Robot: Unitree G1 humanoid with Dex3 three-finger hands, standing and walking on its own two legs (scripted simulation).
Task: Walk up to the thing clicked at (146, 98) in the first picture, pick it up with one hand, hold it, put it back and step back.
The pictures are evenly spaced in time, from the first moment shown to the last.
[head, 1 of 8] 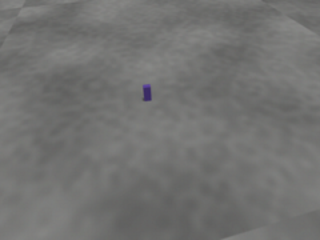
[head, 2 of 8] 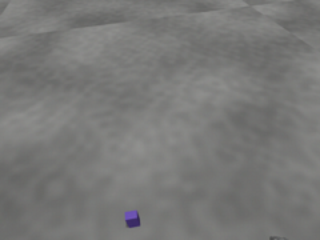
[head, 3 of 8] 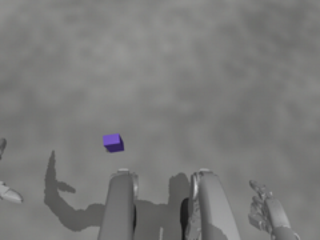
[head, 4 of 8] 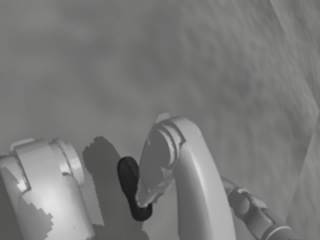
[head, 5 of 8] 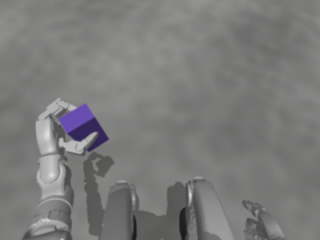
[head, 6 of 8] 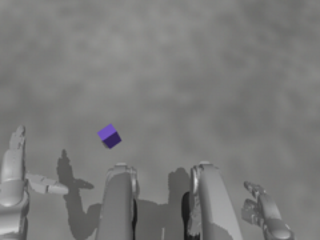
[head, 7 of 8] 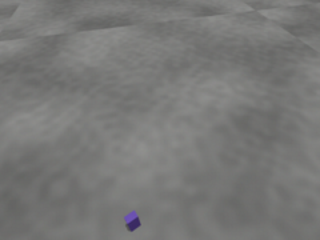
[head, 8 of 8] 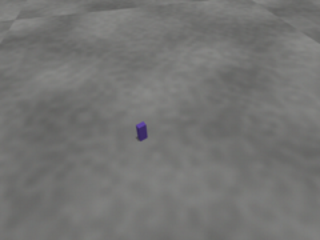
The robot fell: no
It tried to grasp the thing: yes
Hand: left
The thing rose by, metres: 0.69
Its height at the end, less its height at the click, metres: +0.00
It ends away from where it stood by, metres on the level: 0.01
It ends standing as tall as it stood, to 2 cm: yes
